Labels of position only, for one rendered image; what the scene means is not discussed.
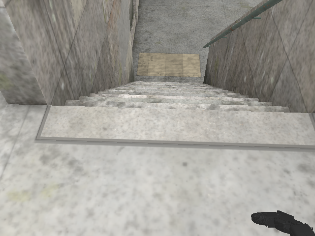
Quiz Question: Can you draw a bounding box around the right robot hand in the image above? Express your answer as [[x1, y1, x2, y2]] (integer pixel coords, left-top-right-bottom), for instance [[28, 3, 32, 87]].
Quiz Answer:
[[251, 210, 315, 236]]

